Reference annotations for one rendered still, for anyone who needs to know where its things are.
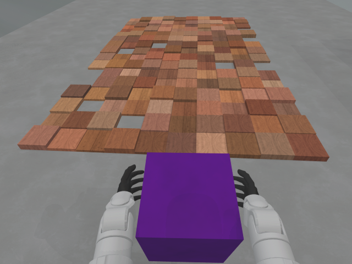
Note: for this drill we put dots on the robot right hand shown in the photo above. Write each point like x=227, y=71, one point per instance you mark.
x=248, y=188

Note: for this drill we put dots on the left robot forearm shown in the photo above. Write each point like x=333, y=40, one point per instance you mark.
x=115, y=234

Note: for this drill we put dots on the right robot forearm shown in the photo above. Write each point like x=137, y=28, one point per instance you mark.
x=268, y=237

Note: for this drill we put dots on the carton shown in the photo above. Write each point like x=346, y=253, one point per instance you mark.
x=188, y=209

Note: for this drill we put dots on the robot left hand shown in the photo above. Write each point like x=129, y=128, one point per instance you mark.
x=126, y=182

